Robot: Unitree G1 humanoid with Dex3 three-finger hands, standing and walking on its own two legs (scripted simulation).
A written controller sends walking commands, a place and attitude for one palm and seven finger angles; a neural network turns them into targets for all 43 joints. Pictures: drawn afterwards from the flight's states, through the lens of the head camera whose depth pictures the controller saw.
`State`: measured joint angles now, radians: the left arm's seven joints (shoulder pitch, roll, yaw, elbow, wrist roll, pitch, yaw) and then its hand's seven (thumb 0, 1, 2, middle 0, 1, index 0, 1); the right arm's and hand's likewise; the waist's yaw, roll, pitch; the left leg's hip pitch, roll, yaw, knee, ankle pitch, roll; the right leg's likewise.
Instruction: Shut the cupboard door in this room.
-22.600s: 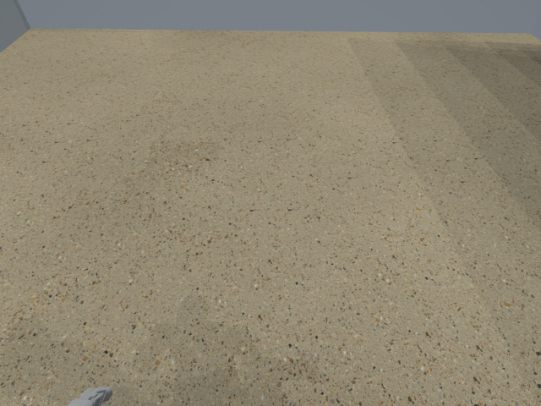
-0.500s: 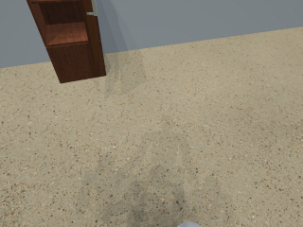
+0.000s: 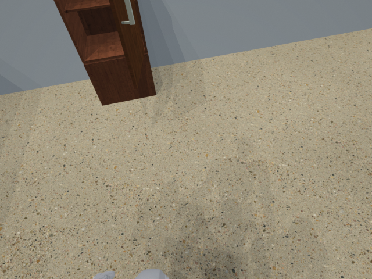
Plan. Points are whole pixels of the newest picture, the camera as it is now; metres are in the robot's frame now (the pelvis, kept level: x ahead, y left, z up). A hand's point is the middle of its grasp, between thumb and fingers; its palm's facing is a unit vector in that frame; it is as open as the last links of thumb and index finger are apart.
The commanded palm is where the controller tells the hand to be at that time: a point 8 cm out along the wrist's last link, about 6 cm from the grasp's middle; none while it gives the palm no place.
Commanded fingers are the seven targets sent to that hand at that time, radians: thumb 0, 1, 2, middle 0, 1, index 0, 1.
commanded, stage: stand and wait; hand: left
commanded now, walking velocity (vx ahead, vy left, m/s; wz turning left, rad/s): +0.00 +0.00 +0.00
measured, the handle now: (124, 7) +1.18 +0.33 +0.07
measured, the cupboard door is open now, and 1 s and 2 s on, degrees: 77 77 77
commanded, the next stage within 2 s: look at it before walking up in 0.94 s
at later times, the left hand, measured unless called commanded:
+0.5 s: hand out of the picture -0.01 +0.21 -0.18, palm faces +0.04 -0.99 -0.14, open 7.3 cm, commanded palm none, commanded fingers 0.00 0.90 0.90 -0.20 -0.30 -0.20 -0.30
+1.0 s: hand out of the picture +0.07 +0.23 -0.17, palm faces -0.03 -0.98 -0.20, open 7.3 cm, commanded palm none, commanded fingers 0.00 0.90 0.90 -0.20 -0.30 -0.20 -0.30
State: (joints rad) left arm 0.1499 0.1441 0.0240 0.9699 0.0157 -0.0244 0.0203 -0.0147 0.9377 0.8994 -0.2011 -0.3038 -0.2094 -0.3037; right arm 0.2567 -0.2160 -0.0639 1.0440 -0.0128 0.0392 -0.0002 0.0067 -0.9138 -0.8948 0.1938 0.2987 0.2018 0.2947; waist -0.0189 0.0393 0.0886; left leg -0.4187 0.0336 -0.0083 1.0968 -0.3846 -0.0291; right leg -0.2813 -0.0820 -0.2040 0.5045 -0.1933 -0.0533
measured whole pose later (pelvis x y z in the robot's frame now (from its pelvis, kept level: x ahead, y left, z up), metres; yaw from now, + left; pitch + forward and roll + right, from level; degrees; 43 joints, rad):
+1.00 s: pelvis +0.05 +0.06 +0.00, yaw -3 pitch -3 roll +0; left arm 0.25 0.15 0.00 1.14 0.01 0.00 0.05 0.01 0.93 0.90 -0.19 -0.30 -0.20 -0.30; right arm 0.33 -0.09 0.00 1.18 -0.01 -0.03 -0.04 0.01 -0.91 -0.89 0.20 0.30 0.20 0.30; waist -0.01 0.00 0.05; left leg -0.04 -0.01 0.13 0.39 -0.30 0.04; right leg -0.17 -0.10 -0.14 0.43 -0.21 0.04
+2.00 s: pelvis +0.04 +0.03 +0.01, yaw -3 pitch -2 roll +0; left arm 0.19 0.25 0.01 1.12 0.01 -0.02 0.01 0.00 0.91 0.90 -0.20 -0.30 -0.20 -0.30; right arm 0.22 -0.25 -0.02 1.14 -0.01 -0.02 -0.02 0.01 -0.91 -0.89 0.20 0.30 0.21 0.30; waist 0.00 0.01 0.06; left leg -0.04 0.03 0.11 0.34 -0.25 0.00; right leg -0.16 -0.06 -0.16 0.37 -0.17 0.00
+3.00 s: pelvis +0.06 +0.03 +0.01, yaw -4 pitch -1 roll +0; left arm 0.12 0.32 0.01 1.10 0.01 0.01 0.01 0.00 0.91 0.90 -0.20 -0.30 -0.21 -0.30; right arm 0.13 -0.31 0.00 1.08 -0.02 -0.01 -0.03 0.01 -0.91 -0.89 0.20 0.30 0.21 0.30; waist 0.02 0.00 0.06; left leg -0.02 0.03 0.14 0.32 -0.28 0.00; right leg -0.17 -0.05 -0.13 0.39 -0.20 0.00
